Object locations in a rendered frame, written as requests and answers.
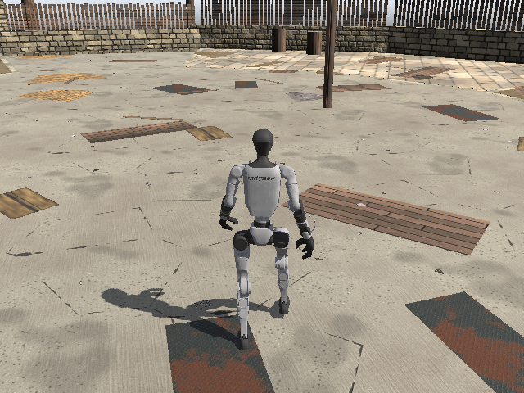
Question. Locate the right robot hand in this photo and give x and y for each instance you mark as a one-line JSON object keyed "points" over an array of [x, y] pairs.
{"points": [[309, 246]]}

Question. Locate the left robot forearm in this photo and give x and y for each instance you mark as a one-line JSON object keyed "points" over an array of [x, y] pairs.
{"points": [[225, 211]]}

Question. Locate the robot torso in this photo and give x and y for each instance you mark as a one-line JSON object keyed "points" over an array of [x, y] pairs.
{"points": [[262, 192]]}

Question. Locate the left robot upper arm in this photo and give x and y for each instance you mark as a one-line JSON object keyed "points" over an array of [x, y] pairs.
{"points": [[232, 185]]}

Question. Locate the left robot hand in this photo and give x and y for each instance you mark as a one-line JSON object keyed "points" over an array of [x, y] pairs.
{"points": [[225, 226]]}

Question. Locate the right robot thigh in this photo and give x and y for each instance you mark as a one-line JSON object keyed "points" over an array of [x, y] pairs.
{"points": [[281, 243]]}

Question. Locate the right robot forearm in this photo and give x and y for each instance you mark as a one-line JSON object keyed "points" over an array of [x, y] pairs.
{"points": [[302, 222]]}

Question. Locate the right robot upper arm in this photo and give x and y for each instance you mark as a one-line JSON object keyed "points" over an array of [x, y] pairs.
{"points": [[288, 173]]}

